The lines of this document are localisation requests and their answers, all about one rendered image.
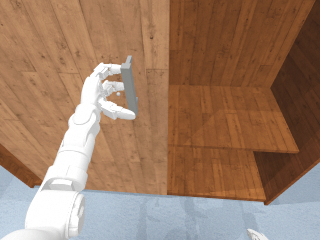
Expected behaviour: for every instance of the handle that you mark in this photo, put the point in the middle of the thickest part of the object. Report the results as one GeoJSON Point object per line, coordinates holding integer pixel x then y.
{"type": "Point", "coordinates": [128, 83]}

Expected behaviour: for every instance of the right robot hand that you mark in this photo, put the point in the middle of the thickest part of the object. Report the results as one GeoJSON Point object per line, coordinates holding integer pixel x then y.
{"type": "Point", "coordinates": [254, 235]}

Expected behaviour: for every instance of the left robot forearm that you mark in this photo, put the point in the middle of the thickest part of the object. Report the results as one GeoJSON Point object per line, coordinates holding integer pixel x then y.
{"type": "Point", "coordinates": [69, 170]}

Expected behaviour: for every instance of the robot left upper arm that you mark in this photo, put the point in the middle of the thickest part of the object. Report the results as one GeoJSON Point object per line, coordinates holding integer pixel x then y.
{"type": "Point", "coordinates": [54, 215]}

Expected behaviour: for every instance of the wardrobe door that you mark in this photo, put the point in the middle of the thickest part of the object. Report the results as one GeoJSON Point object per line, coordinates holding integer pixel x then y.
{"type": "Point", "coordinates": [18, 163]}
{"type": "Point", "coordinates": [47, 50]}

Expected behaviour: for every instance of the left robot hand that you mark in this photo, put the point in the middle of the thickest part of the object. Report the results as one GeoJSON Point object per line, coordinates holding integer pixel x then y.
{"type": "Point", "coordinates": [93, 92]}

